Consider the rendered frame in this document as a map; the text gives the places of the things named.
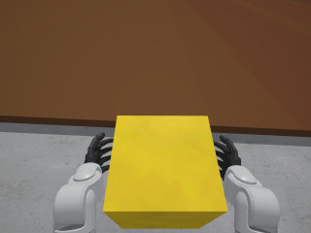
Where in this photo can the robot left forearm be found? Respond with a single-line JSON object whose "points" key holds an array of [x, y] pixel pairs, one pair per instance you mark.
{"points": [[74, 205]]}

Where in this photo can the carton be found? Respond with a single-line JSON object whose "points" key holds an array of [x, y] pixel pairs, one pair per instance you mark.
{"points": [[163, 174]]}

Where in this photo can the right robot hand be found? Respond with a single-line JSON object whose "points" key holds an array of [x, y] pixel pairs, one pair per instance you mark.
{"points": [[230, 156]]}

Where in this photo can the robot right forearm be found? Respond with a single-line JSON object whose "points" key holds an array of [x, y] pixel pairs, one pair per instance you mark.
{"points": [[256, 208]]}

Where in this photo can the left robot hand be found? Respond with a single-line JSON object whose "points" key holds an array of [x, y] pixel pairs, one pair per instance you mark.
{"points": [[94, 151]]}

